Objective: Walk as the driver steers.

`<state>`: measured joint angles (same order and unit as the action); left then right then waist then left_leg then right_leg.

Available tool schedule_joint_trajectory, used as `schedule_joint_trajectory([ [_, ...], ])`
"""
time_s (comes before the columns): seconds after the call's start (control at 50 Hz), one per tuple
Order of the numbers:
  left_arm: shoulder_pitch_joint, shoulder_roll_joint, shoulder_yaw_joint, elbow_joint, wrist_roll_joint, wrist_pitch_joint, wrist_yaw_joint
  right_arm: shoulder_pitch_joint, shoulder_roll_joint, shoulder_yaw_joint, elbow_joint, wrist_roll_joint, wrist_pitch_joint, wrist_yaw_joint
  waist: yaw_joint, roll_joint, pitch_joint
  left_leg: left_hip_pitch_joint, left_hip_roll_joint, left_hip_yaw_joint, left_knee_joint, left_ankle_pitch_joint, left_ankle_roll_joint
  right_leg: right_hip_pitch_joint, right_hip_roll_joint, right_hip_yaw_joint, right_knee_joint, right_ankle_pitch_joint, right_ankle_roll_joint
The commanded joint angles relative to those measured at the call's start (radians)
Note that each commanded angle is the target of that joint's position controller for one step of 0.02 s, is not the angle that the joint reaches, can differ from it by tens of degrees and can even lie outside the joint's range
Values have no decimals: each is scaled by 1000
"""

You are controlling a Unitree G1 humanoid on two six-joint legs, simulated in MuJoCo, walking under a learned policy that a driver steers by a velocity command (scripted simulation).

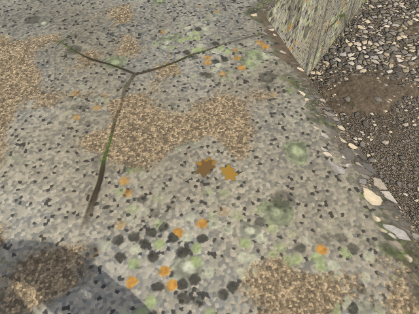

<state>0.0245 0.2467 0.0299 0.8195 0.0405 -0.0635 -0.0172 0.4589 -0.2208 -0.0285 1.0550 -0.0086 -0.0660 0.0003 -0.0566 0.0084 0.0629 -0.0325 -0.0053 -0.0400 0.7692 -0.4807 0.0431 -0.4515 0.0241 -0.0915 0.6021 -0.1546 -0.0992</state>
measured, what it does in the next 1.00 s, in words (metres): walks ahead, turning left: left foot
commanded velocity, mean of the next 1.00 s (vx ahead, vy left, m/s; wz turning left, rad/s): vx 0.46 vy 0.00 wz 0.39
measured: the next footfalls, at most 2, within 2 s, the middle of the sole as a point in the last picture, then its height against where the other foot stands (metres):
left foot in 0.50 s outside the picture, level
right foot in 1.02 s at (196, 222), level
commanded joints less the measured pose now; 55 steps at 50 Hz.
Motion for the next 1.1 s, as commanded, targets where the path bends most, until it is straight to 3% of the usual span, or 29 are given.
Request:
schedule_joint_trajectory([
  [0.02,293,200,62,60,-25,10,9,-15,-137,-32,-96,-6,-11,3,109,-116,-134,-619,21,-36,545,85,55,563,-396,706,-396,-482,-169],
  [0.04,223,131,46,48,-27,-1,3,-77,-121,-26,-108,-9,-17,10,97,-58,-56,-595,57,-25,495,167,58,430,-344,568,-416,-339,-154],
  [0.06,200,106,38,53,-22,-11,3,-87,-99,-25,-106,-10,-15,14,64,-55,-31,-544,86,-21,443,201,55,354,-292,464,-431,-207,-126],
  [0.1,223,70,26,83,-22,-28,7,-63,-74,-21,-93,-28,6,25,27,-67,-32,-465,104,-10,381,212,37,280,-243,341,-449,-20,-109],
  [0.14,276,74,26,110,-25,-43,9,-88,-60,-22,-101,-26,20,32,19,-59,-28,-493,104,8,348,230,25,289,-238,278,-468,81,-117],
  [0.2,336,80,26,134,-21,-50,14,-217,-57,-22,-141,-22,33,40,41,-49,22,-616,108,2,273,329,12,319,-235,195,-517,86,-106],
  [0.3,386,64,14,154,-26,-55,22,-397,-33,-8,-207,-16,25,50,74,-49,48,-622,71,57,21,510,8,361,-205,43,-515,259,-59],
  [0.38,457,73,11,187,-21,-51,39,-504,-27,3,-255,-20,22,54,106,-49,61,-606,48,132,-127,501,38,490,-235,-18,-470,429,-43],
  [0.44,449,104,16,194,-16,-39,53,-461,-48,-7,-257,-23,20,48,71,-81,11,-513,-20,188,-173,370,91,594,-255,-65,-307,826,-23],
  [0.48,432,133,25,188,-9,-23,56,-302,-83,-27,-215,-27,17,40,5,-109,-85,-341,-87,210,-203,278,140,604,-263,-91,-46,1005,-17],
  [0.5,420,143,28,178,-13,-15,54,-160,-117,-46,-172,-36,11,36,-57,-96,-158,-143,-94,178,-275,302,176,511,-252,-109,163,891,-4],
  [0.52,404,124,22,140,-18,-19,49,-13,-203,-78,-146,-49,12,22,-118,-12,-257,104,89,-64,-297,212,244,285,-220,-120,476,543,19],
  [0.54,420,48,15,78,-39,-31,26,-51,-278,-101,-170,-30,29,15,-45,254,-342,374,360,-649,-419,240,414,-155,35,-60,865,-342,80],
  [0.56,313,124,29,52,-24,-42,23,-63,-262,-99,-165,-3,39,16,-60,56,-296,350,336,-632,-467,290,400,-283,-15,130,896,-291,60],
  [0.58,253,107,23,25,-33,-57,18,-124,-224,-90,-169,1,38,9,-34,19,-179,226,318,-494,-489,350,367,-305,-69,143,828,-198,56],
  [0.6,260,102,23,31,-34,-62,20,-163,-169,-78,-168,-2,34,8,14,-57,-88,80,278,-408,-517,469,322,-250,-103,135,724,-158,61],
  [0.62,249,94,24,23,-17,-48,21,-190,-147,-71,-170,0,26,3,48,-70,-54,-13,227,-341,-527,542,291,-196,-126,143,653,-159,75],
  [0.66,279,73,21,22,9,-5,16,-201,-133,-63,-173,7,9,1,85,-41,-59,-101,169,-265,-543,623,271,-113,-132,134,573,-164,105],
  [0.74,161,65,19,-39,11,25,6,-134,-182,-73,-165,9,-4,3,68,4,-26,-152,113,-223,-576,625,246,-164,-133,94,401,-48,151],
  [0.84,-26,72,12,-112,0,25,-1,-29,-184,-75,-161,7,5,2,-9,45,-22,-49,93,-250,-543,642,191,-228,-102,94,185,122,155],
  [0.92,-82,71,1,-146,-16,8,11,16,-185,-74,-160,-4,27,-15,-32,67,-35,6,59,-219,-372,1055,125,-140,-7,71,44,116,129],
  [0.94,-53,81,2,-142,-20,3,16,8,-186,-74,-167,-9,33,-20,-20,83,-52,3,50,-229,-327,1075,99,-74,14,80,0,104,117],
  [0.98,87,133,17,-105,-21,-7,32,-65,-208,-81,-200,-9,32,-27,49,112,-93,-29,29,-268,-205,1101,43,117,40,104,-118,115,85],
  [1.0,207,160,25,-77,-17,-22,44,-118,-219,-82,-221,7,23,-22,121,91,-133,-88,-6,-264,-63,1037,14,288,-3,122,-232,289,63],
  [1.02,332,226,38,-65,-4,-33,57,-114,-168,-69,-270,30,14,-19,149,-17,-269,-251,-55,-221,184,611,-16,574,-231,270,-152,746,16],
  [1.04,330,252,36,-98,-2,-17,49,55,-92,-62,-268,54,24,-37,69,-201,-417,-424,-198,-95,488,-320,-21,765,-552,493,10,1463,-106],
  [1.06,331,223,40,-104,-37,6,39,124,-166,-72,-251,32,43,-50,64,-186,-537,-432,-151,-83,620,-258,-28,726,-601,567,-26,1460,-202],
  [1.08,237,146,25,-133,-45,18,46,46,-201,-81,-239,6,66,-48,56,-115,-441,-459,-107,-66,650,-151,-46,596,-520,493,-102,1165,-204],
  [1.1,157,83,4,-148,-44,30,55,-43,-204,-84,-255,-10,85,-35,50,-86,-304,-480,-76,-48,613,-82,-65,468,-413,364,-166,926,-165],
])
Velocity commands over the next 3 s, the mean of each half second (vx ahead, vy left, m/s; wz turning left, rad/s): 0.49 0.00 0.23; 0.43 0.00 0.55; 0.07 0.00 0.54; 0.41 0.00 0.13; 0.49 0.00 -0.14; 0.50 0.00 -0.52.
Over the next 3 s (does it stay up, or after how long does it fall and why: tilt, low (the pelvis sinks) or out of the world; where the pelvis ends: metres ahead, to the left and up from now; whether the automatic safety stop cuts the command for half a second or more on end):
stays up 1.15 0.51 0.00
